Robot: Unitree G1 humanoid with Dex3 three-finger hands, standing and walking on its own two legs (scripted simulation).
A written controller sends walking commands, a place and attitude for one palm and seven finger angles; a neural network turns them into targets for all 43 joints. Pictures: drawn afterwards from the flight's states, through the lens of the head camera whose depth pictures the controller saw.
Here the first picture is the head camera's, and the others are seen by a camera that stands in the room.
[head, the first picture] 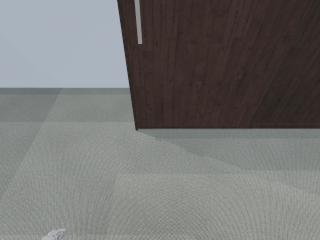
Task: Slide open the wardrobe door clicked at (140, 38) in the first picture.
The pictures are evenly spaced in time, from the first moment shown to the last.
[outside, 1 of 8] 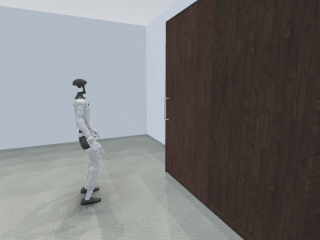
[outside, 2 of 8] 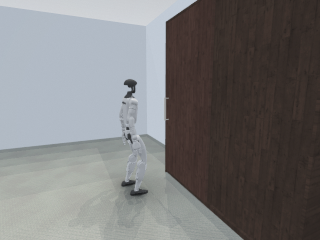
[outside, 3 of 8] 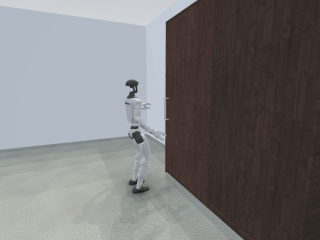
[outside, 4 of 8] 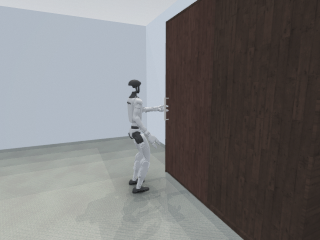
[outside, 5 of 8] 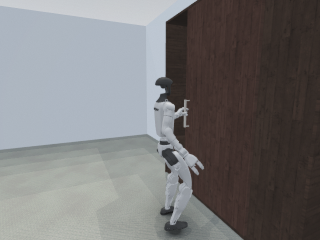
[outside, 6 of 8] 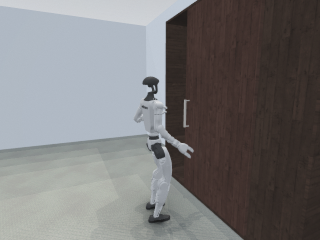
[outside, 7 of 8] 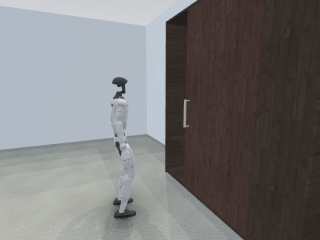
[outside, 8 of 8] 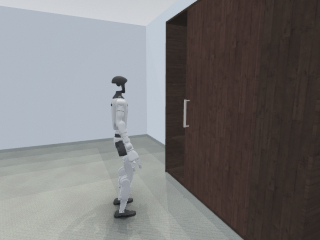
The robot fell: no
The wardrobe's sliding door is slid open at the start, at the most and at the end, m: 0.00 0.50 0.49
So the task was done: yes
